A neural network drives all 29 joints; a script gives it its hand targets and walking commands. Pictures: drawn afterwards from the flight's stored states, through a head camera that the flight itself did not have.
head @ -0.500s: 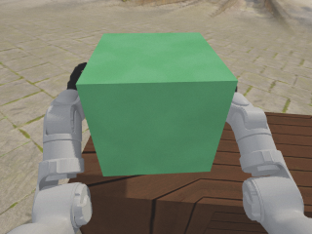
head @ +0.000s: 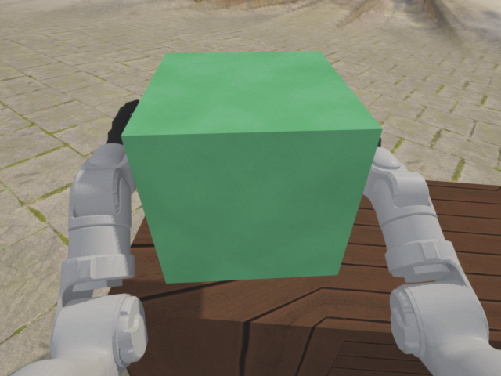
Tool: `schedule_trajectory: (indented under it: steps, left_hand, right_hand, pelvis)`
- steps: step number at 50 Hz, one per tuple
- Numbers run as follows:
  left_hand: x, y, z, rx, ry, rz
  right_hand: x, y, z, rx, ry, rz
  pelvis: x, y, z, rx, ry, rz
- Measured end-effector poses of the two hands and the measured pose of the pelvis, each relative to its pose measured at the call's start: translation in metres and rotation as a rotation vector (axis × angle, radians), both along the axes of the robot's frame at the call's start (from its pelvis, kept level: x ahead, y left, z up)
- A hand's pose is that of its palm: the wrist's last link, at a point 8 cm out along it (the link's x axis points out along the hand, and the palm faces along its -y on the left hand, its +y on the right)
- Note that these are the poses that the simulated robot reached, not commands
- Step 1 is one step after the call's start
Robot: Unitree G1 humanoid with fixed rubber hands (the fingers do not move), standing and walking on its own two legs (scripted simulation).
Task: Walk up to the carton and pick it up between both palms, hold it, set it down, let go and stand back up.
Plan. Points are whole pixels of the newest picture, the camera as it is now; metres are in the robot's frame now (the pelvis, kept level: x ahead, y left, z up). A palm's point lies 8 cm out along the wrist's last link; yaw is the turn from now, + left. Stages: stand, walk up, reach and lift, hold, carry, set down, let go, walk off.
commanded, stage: hold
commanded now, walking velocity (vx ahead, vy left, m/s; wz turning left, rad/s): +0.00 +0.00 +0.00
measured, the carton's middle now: (248, 159) +0.40 -0.02 +0.20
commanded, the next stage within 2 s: none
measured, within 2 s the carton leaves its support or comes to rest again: neither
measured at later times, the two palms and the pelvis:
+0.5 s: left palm (123, 152) +0.36 +0.17 +0.24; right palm (367, 157) +0.36 -0.20 +0.23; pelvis +0.00 +0.00 +0.00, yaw +0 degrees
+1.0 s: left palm (121, 149) +0.37 +0.17 +0.24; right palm (365, 155) +0.36 -0.19 +0.24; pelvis +0.00 +0.00 +0.00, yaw +0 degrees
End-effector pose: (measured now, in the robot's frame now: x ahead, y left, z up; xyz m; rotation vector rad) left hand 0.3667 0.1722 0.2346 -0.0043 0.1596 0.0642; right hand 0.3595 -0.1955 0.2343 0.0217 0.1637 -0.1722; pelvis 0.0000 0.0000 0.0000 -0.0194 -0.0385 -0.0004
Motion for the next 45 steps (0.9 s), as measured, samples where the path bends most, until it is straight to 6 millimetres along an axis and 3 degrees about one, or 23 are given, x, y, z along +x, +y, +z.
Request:
schedule_trajectory:
  steps: [45]
  left_hand:
    - [-0.0019,0.0014,0.0064,0.001,-0.006,-0.001]
  right_hand:
    - [-0.0028,0.0015,0.0027,0.006,-0.003,-0.002]
  pelvis:
    - [-0.0036,0.0003,0.0000,0.001,0.002,0.006]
